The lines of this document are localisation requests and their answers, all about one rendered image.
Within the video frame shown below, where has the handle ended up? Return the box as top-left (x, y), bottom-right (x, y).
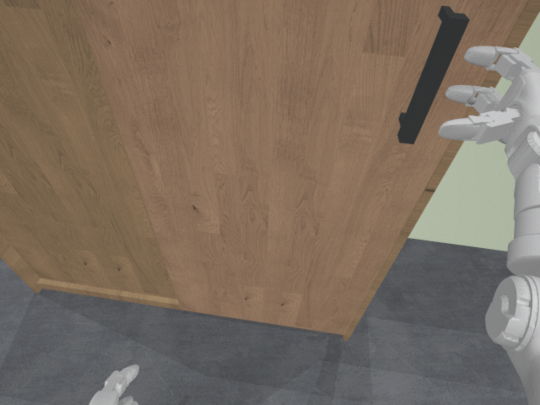
top-left (397, 6), bottom-right (470, 144)

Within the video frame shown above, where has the right robot forearm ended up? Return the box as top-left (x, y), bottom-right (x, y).
top-left (505, 116), bottom-right (540, 278)

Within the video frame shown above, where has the right robot upper arm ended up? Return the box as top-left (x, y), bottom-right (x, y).
top-left (485, 274), bottom-right (540, 405)

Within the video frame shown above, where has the wardrobe door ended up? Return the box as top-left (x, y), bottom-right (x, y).
top-left (0, 0), bottom-right (177, 299)
top-left (75, 0), bottom-right (527, 335)

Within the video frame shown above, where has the robot right hand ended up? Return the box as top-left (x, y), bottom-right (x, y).
top-left (439, 46), bottom-right (540, 144)

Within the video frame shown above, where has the robot left hand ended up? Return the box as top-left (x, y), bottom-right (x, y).
top-left (89, 364), bottom-right (139, 405)

